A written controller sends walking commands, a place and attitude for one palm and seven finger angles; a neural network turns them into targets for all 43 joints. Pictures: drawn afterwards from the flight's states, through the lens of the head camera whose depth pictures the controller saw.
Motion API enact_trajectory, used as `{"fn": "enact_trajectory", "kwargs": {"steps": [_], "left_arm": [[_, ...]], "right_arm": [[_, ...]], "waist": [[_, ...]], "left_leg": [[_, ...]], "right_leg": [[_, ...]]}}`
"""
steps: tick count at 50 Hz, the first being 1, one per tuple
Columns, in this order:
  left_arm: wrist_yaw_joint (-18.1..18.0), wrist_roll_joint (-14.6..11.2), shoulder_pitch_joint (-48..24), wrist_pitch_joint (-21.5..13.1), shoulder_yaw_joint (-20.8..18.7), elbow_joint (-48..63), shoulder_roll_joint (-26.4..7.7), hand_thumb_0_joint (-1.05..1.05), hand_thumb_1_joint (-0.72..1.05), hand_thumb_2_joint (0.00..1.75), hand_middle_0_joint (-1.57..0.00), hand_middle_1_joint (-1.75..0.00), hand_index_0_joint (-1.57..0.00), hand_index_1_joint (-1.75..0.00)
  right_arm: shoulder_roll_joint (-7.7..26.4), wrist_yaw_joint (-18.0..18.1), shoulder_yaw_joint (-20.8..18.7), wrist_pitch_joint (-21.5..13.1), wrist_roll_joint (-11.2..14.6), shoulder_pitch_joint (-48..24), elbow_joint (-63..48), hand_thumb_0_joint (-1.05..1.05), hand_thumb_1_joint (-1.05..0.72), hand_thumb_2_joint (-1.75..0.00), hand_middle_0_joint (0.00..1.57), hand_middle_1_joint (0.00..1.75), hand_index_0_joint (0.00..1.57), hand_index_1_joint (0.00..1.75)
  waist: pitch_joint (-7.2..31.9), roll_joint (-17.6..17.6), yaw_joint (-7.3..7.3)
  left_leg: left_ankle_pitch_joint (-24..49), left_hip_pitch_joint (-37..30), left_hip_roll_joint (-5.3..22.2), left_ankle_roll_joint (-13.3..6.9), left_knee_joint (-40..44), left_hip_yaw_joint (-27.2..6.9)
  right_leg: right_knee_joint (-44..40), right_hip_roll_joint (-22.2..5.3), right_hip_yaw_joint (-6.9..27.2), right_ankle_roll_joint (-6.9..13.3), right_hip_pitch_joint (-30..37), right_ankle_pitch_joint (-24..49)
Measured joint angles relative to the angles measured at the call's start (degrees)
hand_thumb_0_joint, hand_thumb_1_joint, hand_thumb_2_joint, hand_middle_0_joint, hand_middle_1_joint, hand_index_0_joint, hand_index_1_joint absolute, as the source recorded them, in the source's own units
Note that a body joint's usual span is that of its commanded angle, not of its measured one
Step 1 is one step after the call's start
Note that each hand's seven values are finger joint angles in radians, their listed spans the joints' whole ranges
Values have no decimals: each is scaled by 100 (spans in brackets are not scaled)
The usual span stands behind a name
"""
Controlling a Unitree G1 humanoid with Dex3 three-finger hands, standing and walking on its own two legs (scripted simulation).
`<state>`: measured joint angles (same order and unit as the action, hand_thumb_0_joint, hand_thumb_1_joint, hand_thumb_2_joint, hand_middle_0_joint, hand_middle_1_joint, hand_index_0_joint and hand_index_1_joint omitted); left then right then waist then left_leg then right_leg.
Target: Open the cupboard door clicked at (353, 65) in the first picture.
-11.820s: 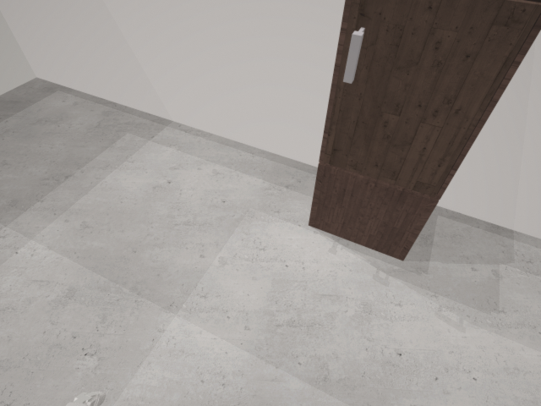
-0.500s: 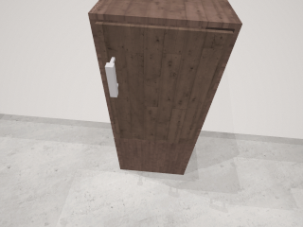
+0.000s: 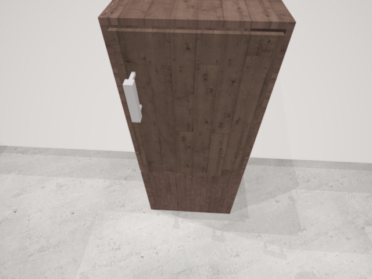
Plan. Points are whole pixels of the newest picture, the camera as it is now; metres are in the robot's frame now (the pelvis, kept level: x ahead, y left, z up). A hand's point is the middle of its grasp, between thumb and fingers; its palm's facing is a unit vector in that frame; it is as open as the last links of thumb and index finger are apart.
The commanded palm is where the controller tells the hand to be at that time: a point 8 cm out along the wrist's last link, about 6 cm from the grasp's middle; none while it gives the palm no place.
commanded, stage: come to a stop and stand still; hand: left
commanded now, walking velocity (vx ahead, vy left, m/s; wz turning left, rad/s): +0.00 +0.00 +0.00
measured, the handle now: (134, 97) +0.55 +0.18 +0.08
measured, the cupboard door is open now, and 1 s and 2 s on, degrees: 0 0 0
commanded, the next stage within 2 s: look again from close up in 0.34 s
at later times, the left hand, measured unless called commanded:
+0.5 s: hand out of the picture +0.04 +0.19 -0.17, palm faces +0.00 -0.97 -0.24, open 7.4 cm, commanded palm none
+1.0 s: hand out of the picture +0.04 +0.18 -0.17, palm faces +0.00 -0.97 -0.24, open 7.4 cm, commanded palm none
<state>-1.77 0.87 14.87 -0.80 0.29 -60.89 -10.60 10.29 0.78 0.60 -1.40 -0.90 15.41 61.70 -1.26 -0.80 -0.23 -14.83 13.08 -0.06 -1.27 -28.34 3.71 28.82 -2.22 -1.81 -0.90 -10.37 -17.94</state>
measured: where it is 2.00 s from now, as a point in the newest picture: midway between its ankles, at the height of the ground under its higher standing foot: outside the picture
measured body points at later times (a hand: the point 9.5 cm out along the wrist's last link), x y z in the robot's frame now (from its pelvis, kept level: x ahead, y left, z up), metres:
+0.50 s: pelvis +0.01 -0.01 +0.00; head +0.02 -0.01 +0.45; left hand +0.04 +0.24 -0.15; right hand +0.06 -0.26 -0.15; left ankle +0.00 +0.10 -0.74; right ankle -0.03 -0.13 -0.74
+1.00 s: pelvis +0.01 -0.02 +0.01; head +0.02 -0.01 +0.46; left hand +0.04 +0.23 -0.15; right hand +0.05 -0.26 -0.15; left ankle +0.00 +0.10 -0.74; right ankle -0.03 -0.13 -0.74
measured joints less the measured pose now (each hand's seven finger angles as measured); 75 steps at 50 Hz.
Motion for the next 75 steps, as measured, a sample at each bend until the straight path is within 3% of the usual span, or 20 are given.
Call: {"fn": "enact_trajectory", "kwargs": {"steps": [22,52,53,54,56,59,61,64,66,68,70,75], "left_arm": [[53,15,-191,30,-28,-150,-182,0,91,90,-20,-29,-20,-30],[18,10,-177,-9,-18,-206,-188,0,91,90,-20,-29,-20,-30],[24,-222,96,284,-180,656,-133,1,91,90,-20,-30,-20,-30],[3,-372,431,292,-325,1717,-90,1,91,90,-20,-30,-20,-30],[-155,-667,902,-23,-418,3426,-11,1,90,89,-20,-30,-20,-31],[6,-996,785,-804,-673,4600,115,1,87,88,-20,-32,-20,-32],[402,-1169,495,-1577,-893,4722,112,1,84,87,-20,-34,-20,-34],[1306,-1426,219,-2723,-1103,4649,-11,1,79,84,-20,-37,-20,-38],[2017,-1564,138,-3184,-1187,4555,-131,0,75,83,-20,-40,-21,-40],[2529,-1751,185,-3156,-1251,4564,-221,0,70,81,-21,-43,-21,-43],[2737,-1936,311,-2869,-1320,4638,-249,0,66,79,-22,-46,-22,-46],[2427,-1952,612,-2382,-1459,5251,-271,1,54,74,-23,-53,-23,-53]], "right_arm": [[172,21,-17,-6,4,-476,158,0,-91,-90,20,30,20,30],[172,10,-3,29,22,-415,278,0,-91,-90,20,30,20,30],[187,38,-13,-19,96,-314,17,0,-91,-90,20,30,20,30],[187,125,-23,-241,147,-147,-282,1,-91,-90,20,30,20,30],[187,266,-92,-729,244,93,-751,1,-91,-90,20,30,20,30],[240,297,-204,-1099,204,75,-1335,1,-91,-90,20,30,20,30],[263,231,-263,-1215,159,-104,-1676,1,-90,-90,20,30,20,30],[294,67,-320,-1330,128,-406,-2178,1,-90,-90,21,30,20,30],[351,-7,-349,-1374,164,-563,-2519,1,-90,-90,21,30,20,30],[433,8,-354,-1351,228,-649,-2838,1,-90,-90,21,30,20,30],[494,90,-344,-1310,284,-671,-3072,1,-90,-90,20,30,20,30],[492,292,-240,-1290,285,-512,-3212,1,-90,-90,20,30,20,30]], "waist": [[-35,134,71],[-37,115,70],[-75,92,55],[-98,114,97],[-4,110,77],[243,-9,-81],[452,-29,-110],[733,54,-73],[802,108,-26],[830,132,39],[829,136,100],[762,74,233]], "left_leg": [[41,-220,86,101,240,-12],[121,-211,186,172,314,-51],[76,-152,198,169,213,-60],[62,-149,168,158,197,-42],[53,-36,87,141,108,-80],[-72,536,40,126,-404,-236],[-224,1112,68,139,-903,-233],[-532,2080,140,167,-1797,-174],[-736,2623,183,186,-2388,-177],[-858,3003,211,183,-2842,-215],[-1033,3219,230,198,-3166,-262],[-1169,3335,280,210,-3453,-473]], "right_leg": [[-251,98,-12,83,216,47],[-454,201,-54,138,274,167],[-407,210,-63,135,240,163],[-294,178,-47,138,184,123],[-38,91,-88,132,28,-9],[434,27,-242,118,-452,-196],[956,28,-229,137,-1044,-356],[1920,52,-143,167,-2073,-668],[2512,74,-125,189,-2617,-882],[2968,96,-133,234,-2985,-1059],[3234,107,-169,234,-3160,-1181],[3302,173,-364,252,-3108,-1251]]}}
